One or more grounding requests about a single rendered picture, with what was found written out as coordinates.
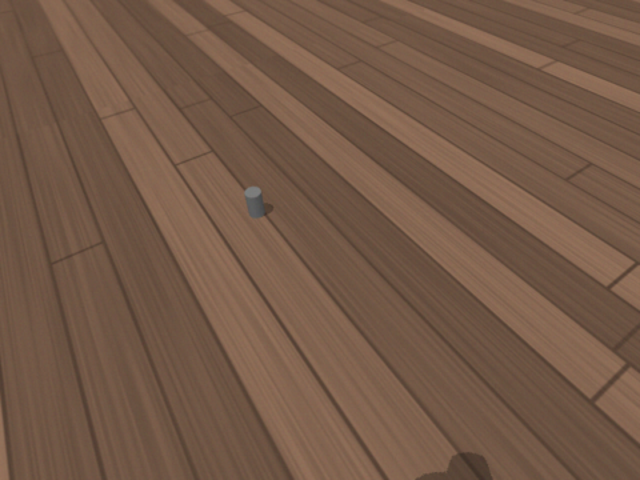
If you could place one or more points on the can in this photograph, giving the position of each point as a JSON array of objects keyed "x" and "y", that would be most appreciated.
[{"x": 254, "y": 200}]

